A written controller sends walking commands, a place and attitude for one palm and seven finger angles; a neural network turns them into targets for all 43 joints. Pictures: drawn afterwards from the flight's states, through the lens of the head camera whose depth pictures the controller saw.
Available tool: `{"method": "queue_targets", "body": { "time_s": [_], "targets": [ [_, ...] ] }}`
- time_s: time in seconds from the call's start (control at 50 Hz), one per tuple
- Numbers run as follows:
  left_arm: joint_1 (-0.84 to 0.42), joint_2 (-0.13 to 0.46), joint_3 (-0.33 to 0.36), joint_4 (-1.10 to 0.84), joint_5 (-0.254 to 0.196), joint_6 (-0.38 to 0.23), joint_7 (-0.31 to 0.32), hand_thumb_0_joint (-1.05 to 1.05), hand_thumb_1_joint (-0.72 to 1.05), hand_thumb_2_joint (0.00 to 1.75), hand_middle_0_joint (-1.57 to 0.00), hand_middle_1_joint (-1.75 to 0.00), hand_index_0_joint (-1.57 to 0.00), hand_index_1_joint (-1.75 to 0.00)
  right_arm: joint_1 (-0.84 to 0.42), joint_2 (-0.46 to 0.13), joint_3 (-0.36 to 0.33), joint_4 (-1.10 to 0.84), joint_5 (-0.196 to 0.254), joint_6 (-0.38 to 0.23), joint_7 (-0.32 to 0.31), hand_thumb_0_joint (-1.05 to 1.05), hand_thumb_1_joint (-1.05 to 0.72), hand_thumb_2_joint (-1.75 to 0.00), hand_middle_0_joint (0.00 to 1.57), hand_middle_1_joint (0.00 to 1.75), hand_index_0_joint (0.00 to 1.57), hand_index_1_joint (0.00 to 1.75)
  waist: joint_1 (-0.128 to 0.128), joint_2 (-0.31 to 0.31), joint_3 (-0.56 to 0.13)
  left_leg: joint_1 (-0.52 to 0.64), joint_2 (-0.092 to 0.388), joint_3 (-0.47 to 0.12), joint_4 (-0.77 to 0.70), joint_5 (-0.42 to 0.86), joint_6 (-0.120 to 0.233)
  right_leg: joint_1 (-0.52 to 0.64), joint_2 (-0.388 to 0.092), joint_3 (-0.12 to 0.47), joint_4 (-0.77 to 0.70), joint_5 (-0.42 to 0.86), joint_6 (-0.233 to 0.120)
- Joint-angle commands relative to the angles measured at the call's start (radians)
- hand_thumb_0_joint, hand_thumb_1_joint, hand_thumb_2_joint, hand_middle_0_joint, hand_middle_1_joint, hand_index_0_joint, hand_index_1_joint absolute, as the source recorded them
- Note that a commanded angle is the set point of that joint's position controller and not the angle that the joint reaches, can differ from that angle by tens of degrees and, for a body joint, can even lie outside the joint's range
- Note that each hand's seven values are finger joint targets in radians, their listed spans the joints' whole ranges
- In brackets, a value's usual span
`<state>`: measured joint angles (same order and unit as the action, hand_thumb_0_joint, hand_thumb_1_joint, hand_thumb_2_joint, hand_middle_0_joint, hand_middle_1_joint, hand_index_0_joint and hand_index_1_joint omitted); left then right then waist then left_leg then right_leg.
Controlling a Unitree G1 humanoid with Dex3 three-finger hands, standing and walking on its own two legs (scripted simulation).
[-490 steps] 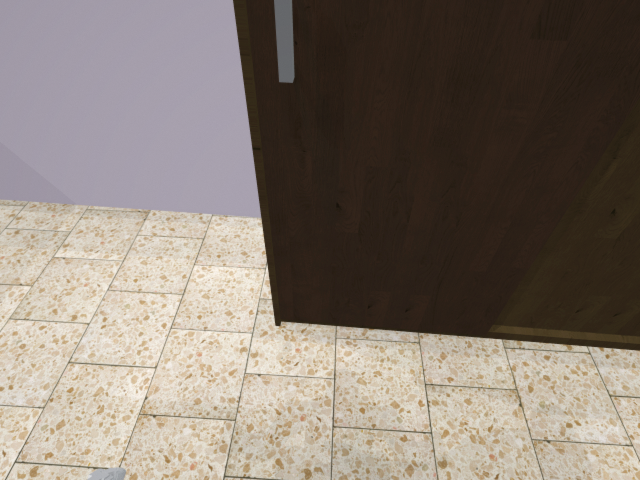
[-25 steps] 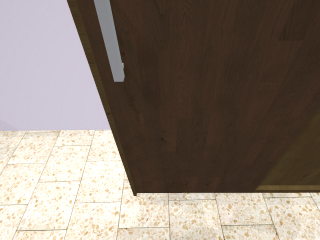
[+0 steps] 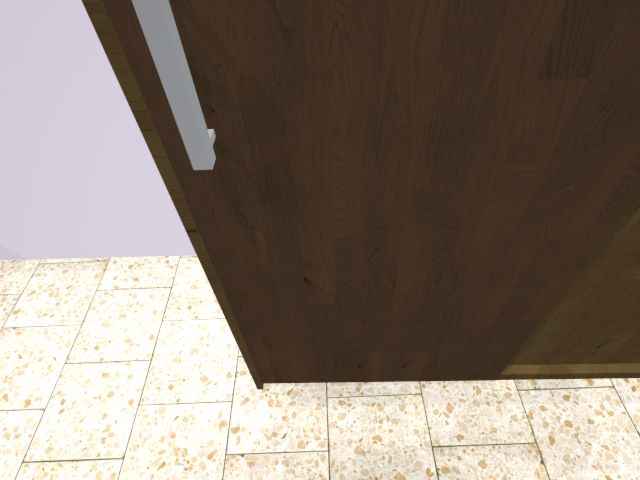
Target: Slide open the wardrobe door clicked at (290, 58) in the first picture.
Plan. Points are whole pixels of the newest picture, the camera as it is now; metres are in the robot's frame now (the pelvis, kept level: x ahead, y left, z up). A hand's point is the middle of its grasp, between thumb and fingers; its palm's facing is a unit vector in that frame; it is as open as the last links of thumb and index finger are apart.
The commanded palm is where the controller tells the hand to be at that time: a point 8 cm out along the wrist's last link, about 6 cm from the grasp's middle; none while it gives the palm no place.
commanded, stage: come to a stop and stand still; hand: left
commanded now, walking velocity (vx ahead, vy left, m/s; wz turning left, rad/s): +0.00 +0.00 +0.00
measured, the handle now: (185, 81) +0.47 +0.17 +0.27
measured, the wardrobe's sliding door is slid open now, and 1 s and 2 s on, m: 0.00 0.00 0.00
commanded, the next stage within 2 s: look again from close up in 0.18 s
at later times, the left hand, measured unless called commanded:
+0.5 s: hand out of the picture +0.02 +0.16 -0.17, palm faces +0.03 -0.97 -0.23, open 7.3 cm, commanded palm none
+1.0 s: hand out of the picture +0.01 +0.16 -0.17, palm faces +0.05 -0.97 -0.22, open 7.3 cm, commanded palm none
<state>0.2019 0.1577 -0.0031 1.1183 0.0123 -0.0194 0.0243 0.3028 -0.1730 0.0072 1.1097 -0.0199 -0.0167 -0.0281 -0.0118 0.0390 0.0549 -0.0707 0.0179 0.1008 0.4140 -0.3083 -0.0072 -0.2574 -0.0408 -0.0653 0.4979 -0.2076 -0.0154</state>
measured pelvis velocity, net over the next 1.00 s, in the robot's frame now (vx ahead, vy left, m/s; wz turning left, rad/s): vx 0.00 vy -0.02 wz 0.02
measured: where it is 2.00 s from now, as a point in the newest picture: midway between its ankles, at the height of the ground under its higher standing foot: outside the picture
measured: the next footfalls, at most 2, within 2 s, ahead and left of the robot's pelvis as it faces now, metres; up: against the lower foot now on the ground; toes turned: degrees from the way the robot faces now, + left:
none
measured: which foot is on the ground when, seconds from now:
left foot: down 0.00-1.00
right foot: down 0.00-1.00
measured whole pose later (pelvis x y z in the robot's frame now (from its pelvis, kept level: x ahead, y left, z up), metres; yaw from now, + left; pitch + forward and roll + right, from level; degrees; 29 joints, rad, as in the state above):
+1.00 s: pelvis +0.00 -0.02 +0.00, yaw +1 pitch -2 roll +1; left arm 0.23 0.16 0.01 1.12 0.01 -0.02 0.02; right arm 0.31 -0.15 0.00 1.13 -0.02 -0.02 -0.03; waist 0.00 0.01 0.06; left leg -0.07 0.05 0.07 0.40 -0.29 -0.04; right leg -0.24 -0.01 -0.10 0.45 -0.18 -0.04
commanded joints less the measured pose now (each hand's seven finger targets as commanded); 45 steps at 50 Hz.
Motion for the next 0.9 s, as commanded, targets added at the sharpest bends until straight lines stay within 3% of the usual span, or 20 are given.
{"method": "queue_targets", "body": {
  "time_s": [0.0,0.16,0.22,0.46,0.88],
  "targets": [
    [0.046,0.134,0.022,-0.036,-0.003,-0.015,0.009,0.00,0.90,0.90,-0.20,-0.30,-0.20,-0.30,0.072,-0.082,-0.015,-0.015,0.003,-0.016,-0.004,0.00,-0.90,-0.90,0.20,0.30,0.20,0.30,0.010,-0.055,0.013,-0.123,0.091,-0.079,-0.096,0.125,0.028,0.095,-0.093,0.113,-0.084,0.192,-0.040],
    [0.035,0.142,0.028,-0.044,-0.003,-0.016,0.007,0.00,0.90,0.90,-0.20,-0.30,-0.20,-0.30,0.067,-0.083,-0.017,-0.013,0.002,-0.013,-0.004,0.00,-0.90,-0.90,0.20,0.30,0.20,0.30,0.008,-0.065,0.001,-0.110,0.091,-0.074,-0.093,0.103,0.022,0.093,-0.093,0.120,-0.113,0.146,-0.042],
    [0.032,0.143,0.030,-0.047,-0.003,-0.015,0.007,0.00,0.90,0.90,-0.20,-0.30,-0.20,-0.30,0.063,-0.082,-0.017,-0.012,0.002,-0.014,-0.005,0.00,-0.90,-0.90,0.20,0.30,0.20,0.30,0.010,-0.035,0.010,-0.113,0.093,-0.075,-0.096,0.117,0.021,0.093,-0.089,0.117,-0.114,0.156,-0.042],
    [0.048,0.142,0.029,-0.036,-0.003,-0.016,0.005,0.00,0.90,0.90,-0.20,-0.30,-0.20,-0.30,0.068,-0.086,-0.017,-0.006,0.003,-0.013,-0.005,0.00,-0.90,-0.90,0.20,0.30,0.20,0.30,0.010,-0.056,-0.003,-0.100,0.094,-0.070,-0.097,0.101,0.019,0.095,-0.088,0.123,-0.141,0.119,-0.042],
    [0.064,0.126,0.032,-0.035,-0.001,-0.012,0.006,0.00,0.90,0.90,-0.20,-0.30,-0.20,-0.30,0.089,-0.058,-0.015,0.005,0.002,-0.013,-0.006,0.00,-0.90,-0.90,0.20,0.30,0.20,0.30,0.015,-0.047,0.032,-0.125,0.094,-0.077,-0.109,0.090,0.021,0.085,-0.082,0.112,-0.156,0.057,-0.040]
  ]
}}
